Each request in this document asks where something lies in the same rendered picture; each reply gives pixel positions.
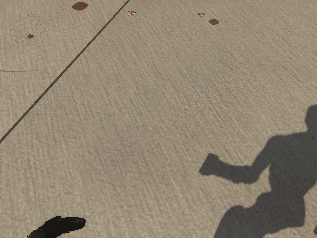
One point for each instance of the left robot hand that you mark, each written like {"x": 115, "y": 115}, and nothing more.
{"x": 57, "y": 226}

